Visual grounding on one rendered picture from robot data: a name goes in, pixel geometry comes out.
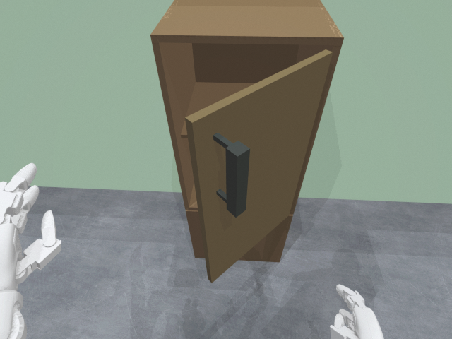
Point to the robot right hand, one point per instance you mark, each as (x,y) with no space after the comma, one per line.
(362,324)

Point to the handle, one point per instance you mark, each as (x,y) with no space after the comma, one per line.
(237,171)

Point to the robot left forearm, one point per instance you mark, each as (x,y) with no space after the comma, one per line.
(12,324)

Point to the robot left hand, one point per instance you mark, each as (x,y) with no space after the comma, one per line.
(15,203)

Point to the cupboard door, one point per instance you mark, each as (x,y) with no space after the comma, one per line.
(274,118)

